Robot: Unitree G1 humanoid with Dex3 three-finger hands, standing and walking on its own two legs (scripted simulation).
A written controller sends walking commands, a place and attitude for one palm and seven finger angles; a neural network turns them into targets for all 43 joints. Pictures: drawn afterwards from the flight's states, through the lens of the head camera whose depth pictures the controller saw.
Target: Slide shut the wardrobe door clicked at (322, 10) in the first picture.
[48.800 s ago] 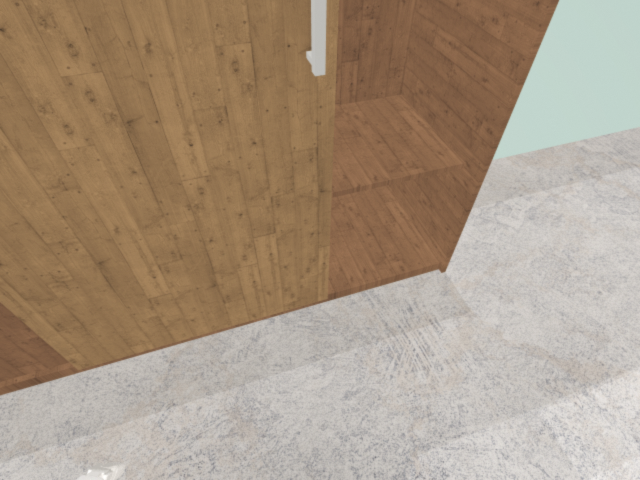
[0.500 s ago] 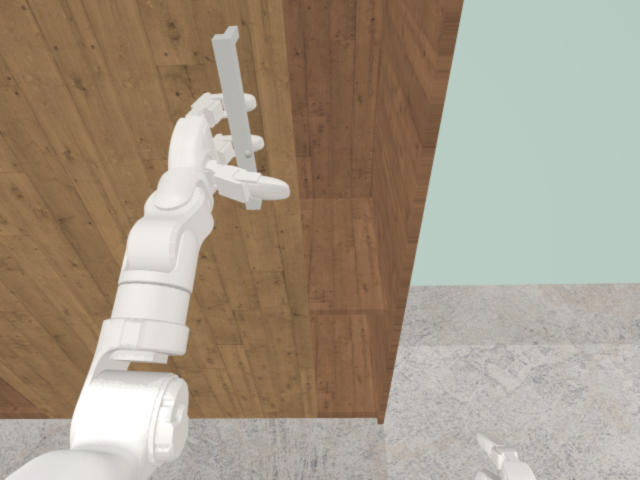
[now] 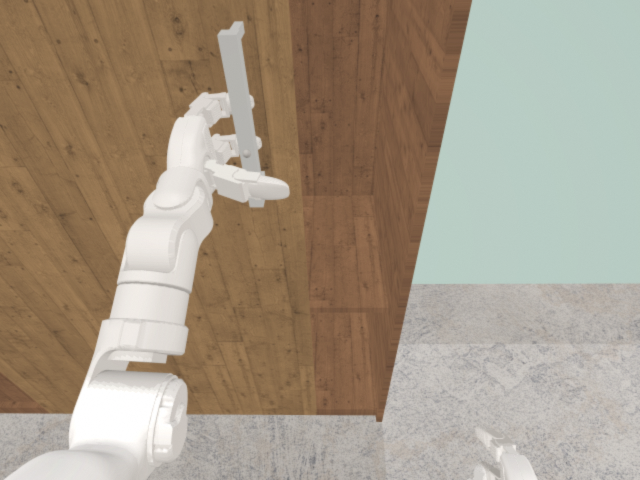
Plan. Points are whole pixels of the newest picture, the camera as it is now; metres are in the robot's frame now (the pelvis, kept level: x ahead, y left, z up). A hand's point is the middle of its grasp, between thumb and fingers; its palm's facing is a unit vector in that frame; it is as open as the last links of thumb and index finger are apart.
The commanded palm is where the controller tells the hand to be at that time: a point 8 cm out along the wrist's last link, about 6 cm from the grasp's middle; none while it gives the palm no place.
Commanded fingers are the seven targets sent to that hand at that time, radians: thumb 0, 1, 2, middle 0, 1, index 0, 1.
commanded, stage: slide the fingers in behind the handle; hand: left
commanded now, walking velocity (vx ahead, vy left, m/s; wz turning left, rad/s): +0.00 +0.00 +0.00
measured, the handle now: (248, 122) +0.47 +0.11 +0.25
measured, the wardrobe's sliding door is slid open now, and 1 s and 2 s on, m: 0.18 0.18 0.18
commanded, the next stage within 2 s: grip the handle and tug to test in 0.12 s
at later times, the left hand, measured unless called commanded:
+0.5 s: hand (253, 152) +0.41 +0.10 +0.25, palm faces +0.05 -1.00 +0.01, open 12.3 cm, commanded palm +0.38 +0.14 +0.24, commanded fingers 0.00 0.20 0.60 -0.38 -1.30 -0.38 -1.30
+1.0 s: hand (260, 150) +0.41 +0.09 +0.25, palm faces +0.02 -1.00 +0.02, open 5.6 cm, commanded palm +0.39 +0.14 +0.24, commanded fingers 0.00 0.90 0.90 -0.45 -1.40 -0.45 -1.40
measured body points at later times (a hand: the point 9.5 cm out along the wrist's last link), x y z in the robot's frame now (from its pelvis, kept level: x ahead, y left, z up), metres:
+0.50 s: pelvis +0.00 +0.00 +0.00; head -0.03 -0.02 +0.45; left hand +0.40 +0.15 +0.25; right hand +0.16 -0.23 -0.10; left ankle +0.01 +0.14 -0.74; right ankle -0.05 -0.12 -0.74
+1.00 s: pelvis +0.00 +0.00 +0.00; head -0.02 -0.02 +0.45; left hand +0.41 +0.14 +0.25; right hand +0.15 -0.24 -0.10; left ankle +0.01 +0.14 -0.74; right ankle -0.05 -0.12 -0.74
